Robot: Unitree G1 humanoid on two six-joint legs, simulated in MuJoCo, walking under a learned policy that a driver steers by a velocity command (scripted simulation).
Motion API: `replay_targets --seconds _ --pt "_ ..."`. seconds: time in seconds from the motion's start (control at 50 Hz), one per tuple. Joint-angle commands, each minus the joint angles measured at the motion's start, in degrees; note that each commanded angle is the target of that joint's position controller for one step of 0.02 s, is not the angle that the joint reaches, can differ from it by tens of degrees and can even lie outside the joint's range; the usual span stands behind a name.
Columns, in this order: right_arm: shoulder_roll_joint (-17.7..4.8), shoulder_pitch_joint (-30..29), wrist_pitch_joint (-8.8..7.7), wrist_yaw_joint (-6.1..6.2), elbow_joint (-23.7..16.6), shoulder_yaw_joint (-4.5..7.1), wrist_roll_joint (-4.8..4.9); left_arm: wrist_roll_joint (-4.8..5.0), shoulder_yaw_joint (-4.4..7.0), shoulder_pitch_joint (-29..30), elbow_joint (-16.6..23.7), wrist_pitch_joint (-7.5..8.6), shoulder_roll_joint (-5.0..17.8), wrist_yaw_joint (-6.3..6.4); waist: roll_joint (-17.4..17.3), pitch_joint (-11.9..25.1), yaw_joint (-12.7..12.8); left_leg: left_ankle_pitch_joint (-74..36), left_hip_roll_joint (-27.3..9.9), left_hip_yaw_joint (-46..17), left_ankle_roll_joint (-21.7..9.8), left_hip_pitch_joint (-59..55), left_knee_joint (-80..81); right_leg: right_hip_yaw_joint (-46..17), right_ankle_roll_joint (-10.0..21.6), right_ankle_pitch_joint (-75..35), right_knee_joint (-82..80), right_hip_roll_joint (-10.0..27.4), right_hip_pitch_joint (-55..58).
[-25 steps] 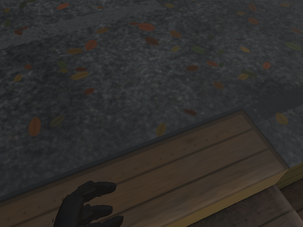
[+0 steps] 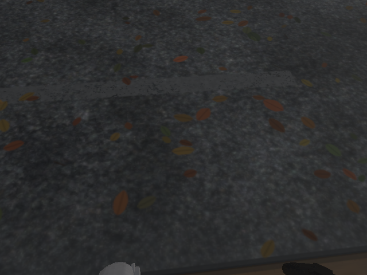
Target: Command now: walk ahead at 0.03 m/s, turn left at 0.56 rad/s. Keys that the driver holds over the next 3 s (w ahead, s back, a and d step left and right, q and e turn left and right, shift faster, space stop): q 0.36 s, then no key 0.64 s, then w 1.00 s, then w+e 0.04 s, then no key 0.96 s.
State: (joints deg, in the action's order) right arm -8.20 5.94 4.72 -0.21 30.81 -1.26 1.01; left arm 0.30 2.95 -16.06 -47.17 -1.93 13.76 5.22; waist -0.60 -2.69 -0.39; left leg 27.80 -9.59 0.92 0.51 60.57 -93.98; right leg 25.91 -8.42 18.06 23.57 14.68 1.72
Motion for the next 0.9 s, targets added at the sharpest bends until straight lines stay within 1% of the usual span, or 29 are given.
replay_targets --seconds 0.02,0.04,0.06,0.08,0.1,0.12,0.14,0.16,0.18,0.2,0.26,0.3,0.32,0.36,0.38,0.42,0.44,0.46,0.48,0.56,0.66,0.72,0.76,0.8,0.82,0.84,0.86,0.88,0.9 --pt "-5.5 -0.4 -1.83 -0.48 -5.1 2.31 1.61 2.55 4.54 4.9 3.3 -1.21 16.3 -1.88 11.9 3.9 -4.2 3.9 3.9 7.4 -4.0 -23.2 25.7 -4.9 15.2 -24.0 -9.9 8.6 -8.6" --pt "-11.0 7.9 -3.24 0.2 -1.4 5.29 0.39 2.5 3.08 -0.1 1.5 -0.71 12.0 -3.33 5.3 7.0 -5.6 -3.9 12.3 9.8 -7.4 -30.4 29.2 -2.5 14.0 -47.1 0.9 3.9 -5.7" --pt "-20.7 14.8 -3.6 1.07 -0.1 8.96 -0.2 0.7 1.95 1.0 5.2 -0.63 9.5 -2.69 -11.2 8.4 -7.6 -14.2 9.2 -14.5 -15.5 -42.0 42.1 -4.6 6.4 -40.9 25.8 -5.4 -22.6" --pt "-26.2 12.3 -3.3 0.93 -1.6 10.02 -2.09 0.72 0.96 5.4 10.0 1.6 6.7 -2.99 -24.2 22.2 -4.0 0.8 2.0 -45.6 -21.3 -51.0 65.9 -20.7 3.1 5.5 49.1 -14.8 -31.9" --pt "-24.6 6.3 -4.13 0.29 -4.4 8.26 -2.61 2.43 1.14 2.2 8.0 2.95 5.9 -4.64 -16.1 28.3 -1.2 5.1 -4.1 -50.0 -18.4 -51.7 73.1 -32.3 3.8 6.0 63.5 -15.5 -33.8" --pt "-20.4 6.9 -4.57 -0.18 -4.2 7.16 -2.39 2.87 0.79 6.0 8.2 2.83 4.8 -5.05 -10.3 26.2 -2.2 11.2 -3.9 -46.9 -15.6 -48.6 73.0 -32.5 5.4 2.7 68.4 -15.5 -36.2" --pt "-15.7 6.3 -5.1 -0.54 -2.8 6.28 -0.99 1.96 0.82 9.0 9.6 2.64 3.9 -4.24 -7.6 19.0 -1.7 11.3 -2.0 -41.0 -12.9 -44.4 68.1 -32.2 6.8 0.1 68.2 -14.1 -41.1" --pt "-11.0 4.3 -5.34 -0.58 -1.7 5.04 -0.49 0.71 0.79 9.1 9.9 2.64 3.5 -3.16 -8.6 15.1 -0.5 8.9 0.7 -34.4 -11.1 -38.6 61.1 -33.0 8.1 -1.7 68.9 -12.4 -41.6" --pt "-8.4 1.8 -5.45 -0.62 -1.2 4.27 -0.82 0.21 0.56 7.1 10.3 3.01 3.2 -3.35 -8.9 13.0 1.3 8.4 2.8 -31.2 -10.4 -33.0 57.8 -33.1 8.8 -3.7 71.8 -12.9 -40.1" --pt "-7.4 1.5 -5.89 -0.41 -1.5 3.99 -1.22 0.27 0.6 6.4 10.6 3.34 3.4 -3.58 -7.7 11.5 1.7 6.0 2.7 -30.2 -10.2 -31.5 57.7 -32.9 9.6 -4.9 73.5 -13.2 -40.5" --pt "-8.5 4.6 -7.01 0.75 -1.4 3.86 -1.19 -0.54 -0.44 7.2 12.2 3.49 2.1 -3.86 -3.7 9.4 0.6 -0.8 1.7 -32.3 -10.7 -33.2 61.0 -32.7 11.3 -5.9 78.8 -15.1 -45.1" --pt "-8.8 4.8 -7.08 1.79 -1.3 3.6 -0.77 -0.65 -1.03 6.1 12.6 2.78 1.2 -3.98 -2.4 6.5 1.5 0.2 3.2 -29.7 -10.0 -33.1 62.6 -32.0 11.1 -8.3 78.6 -15.2 -48.8" --pt "-8.8 4.3 -6.32 2.03 -1.6 3.36 -0.66 -1.07 -1.88 6.0 13.9 2.36 -0.4 -3.48 -3.0 5.3 2.0 -1.6 4.7 -26.1 -8.6 -32.3 63.3 -32.6 10.1 -9.2 73.9 -14.3 -49.8" --pt "-9.4 3.5 -5.39 2.52 -2.5 3.36 -0.88 -1.4 -1.64 6.2 14.8 1.57 0.5 -2.45 -3.4 4.1 2.2 -4.3 5.7 -25.6 -8.3 -32.6 64.7 -31.9 8.0 -10.6 71.6 -14.5 -51.1" --pt "-9.2 2.3 -3.96 3.3 -4.1 2.96 -0.93 -0.73 -2.18 9.1 16.2 1.03 -0.4 -1.3 -6.5 3.5 1.3 -8.7 4.8 -25.6 -8.3 -36.3 68.2 -30.2 6.2 -7.3 66.1 -14.8 -53.5" --pt "-9.1 3.2 -2.68 4.18 -5.3 2.57 -1.6 -0.07 -2.2 9.5 16.6 0.44 0.1 -0.04 -6.7 6.2 -0.1 -14.2 3.9 -25.6 -8.4 -41.5 68.5 -30.3 3.1 -6.9 63.3 -15.0 -53.7" --pt "-9.0 1.2 -3.52 4.05 -7.0 2.61 -1.76 0.44 -1.45 9.2 15.8 0.5 1.7 0.16 -5.1 7.8 -0.6 -17.7 2.4 -26.4 -7.6 -44.0 69.3 -30.8 2.9 -8.4 61.9 -13.6 -53.6" --pt "-9.4 1.0 -3.73 4.1 -7.2 2.65 -1.69 0.66 -1.24 9.1 16.0 0.5 1.7 0.43 -5.0 8.5 -0.5 -18.7 2.0 -26.8 -7.5 -45.0 69.4 -31.2 2.5 -8.7 60.7 -13.1 -53.8" --pt "-9.1 1.0 -4.51 3.83 -7.2 2.48 -2.34 0.33 -1.12 8.5 15.8 0.84 1.9 0.43 -5.5 9.1 -0.8 -20.1 1.3 -27.4 -8.3 -45.1 69.6 -31.4 2.3 -9.2 61.5 -12.9 -54.1" --pt "-7.3 1.2 -4.63 3.44 -6.8 1.53 -2.15 0.43 -1.1 7.7 15.4 1.32 0.9 0.36 -4.5 8.4 -1.0 -21.5 1.8 -26.3 -10.6 -47.9 69.3 -31.9 1.8 -9.1 59.4 -12.8 -54.5" --pt "-5.5 -0.5 -4.93 2.8 -6.6 1.73 -2.02 -0.23 -1.76 8.9 15.9 2.52 -0.1 -1.29 -5.4 8.7 -1.2 -25.3 2.9 -24.5 -10.9 -50.6 69.3 -30.4 1.7 -7.1 39.2 -10.5 -47.9" --pt "-7.2 1.6 -4.37 1.28 -4.7 2.85 -2.02 0.1 -1.2 10.0 15.5 3.69 0.6 -2.7 -8.0 8.2 -2.7 -29.1 2.9 -23.5 -12.7 -48.8 69.9 -26.5 2.7 2.2 25.4 -11.3 -36.1" --pt "-7.2 2.4 -4.34 0.22 -3.0 2.88 -1.28 0.34 -0.73 8.4 14.5 4.04 1.2 -3.54 -9.0 7.2 -1.9 -35.6 2.1 -23.9 -14.0 -48.1 69.4 -26.2 4.1 1.3 16.6 -12.0 -28.0" --pt "-5.4 2.2 -4.63 -0.28 -1.3 2.22 -0.36 -0.33 -0.42 4.8 12.6 4.82 1.1 -4.34 -7.3 7.1 1.3 -40.1 4.0 -21.7 -11.5 -47.2 67.2 -27.7 6.0 -14.8 -1.3 -11.6 -16.4" --pt "-4.3 4.5 -5.52 -0.68 -0.3 1.92 -0.92 -1.41 0.25 2.9 12.3 5.18 4.0 -4.18 -4.4 9.9 1.3 -34.5 5.9 -20.1 -8.3 -43.7 65.7 -32.0 7.4 -25.7 -1.5 -7.7 -7.7" --pt "-3.6 7.3 -6.57 -1.04 0.5 1.88 -2.19 -2.39 1.06 2.5 13.3 4.98 8.0 -3.94 2.7 12.3 -0.9 -20.3 9.6 -16.8 -5.2 -37.7 62.8 -35.4 10.3 -40.5 3.4 -2.1 0.1" --pt "-2.9 8.5 -6.93 -1.1 1.7 1.78 -1.89 -2.02 0.23 5.0 12.4 4.73 4.3 -4.09 12.5 13.2 -2.7 -11.3 10.4 -13.1 -3.0 -36.6 66.2 -37.1 15.6 -41.2 5.4 -2.0 -0.2" --pt "-4.9 6.2 -6.79 -0.91 2.4 2.13 -1.91 -1.14 -0.27 5.7 12.3 4.55 1.0 -4.5 11.0 12.4 -0.5 -10.6 10.1 -12.4 -2.0 -36.7 67.1 -35.5 16.0 -34.7 5.0 -4.6 -1.1" --pt "-5.9 2.8 -6.37 -0.78 2.1 2.49 -1.59 -0.74 0.01 5.6 12.2 4.44 1.3 -4.59 8.8 10.7 1.3 -12.4 10.9 -11.6 -2.0 -35.4 66.6 -34.3 14.7 -29.8 5.0 -6.5 -1.5"
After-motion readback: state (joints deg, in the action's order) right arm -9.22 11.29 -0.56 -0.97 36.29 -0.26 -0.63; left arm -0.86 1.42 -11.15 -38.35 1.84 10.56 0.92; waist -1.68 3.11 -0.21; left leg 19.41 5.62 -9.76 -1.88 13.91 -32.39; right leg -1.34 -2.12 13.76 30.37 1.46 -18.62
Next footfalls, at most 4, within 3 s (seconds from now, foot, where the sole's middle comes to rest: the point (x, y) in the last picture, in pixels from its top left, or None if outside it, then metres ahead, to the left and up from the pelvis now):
0.04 left None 0.21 0.15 -0.62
0.82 right None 0.35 -0.05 -0.62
1.68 right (164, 194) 0.72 0.08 -0.62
2.18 left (82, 153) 0.91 0.41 -0.62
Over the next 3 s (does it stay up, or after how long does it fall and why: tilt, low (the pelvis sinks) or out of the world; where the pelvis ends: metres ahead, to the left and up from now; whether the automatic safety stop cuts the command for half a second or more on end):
stays up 0.90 0.27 0.16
